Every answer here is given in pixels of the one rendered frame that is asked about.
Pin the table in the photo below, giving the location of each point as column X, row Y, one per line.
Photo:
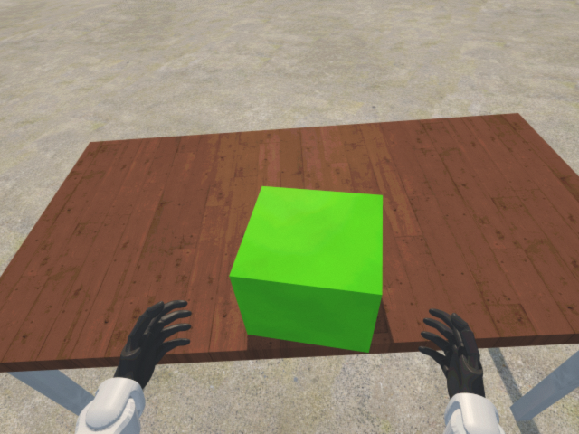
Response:
column 480, row 218

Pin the right robot forearm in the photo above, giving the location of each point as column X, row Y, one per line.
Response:
column 468, row 413

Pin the left robot forearm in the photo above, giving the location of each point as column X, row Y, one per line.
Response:
column 116, row 409

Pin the carton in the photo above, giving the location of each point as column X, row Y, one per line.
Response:
column 310, row 267

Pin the robot left hand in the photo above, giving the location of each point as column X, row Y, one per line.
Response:
column 145, row 347

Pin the robot right hand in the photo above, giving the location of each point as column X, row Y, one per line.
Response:
column 460, row 364

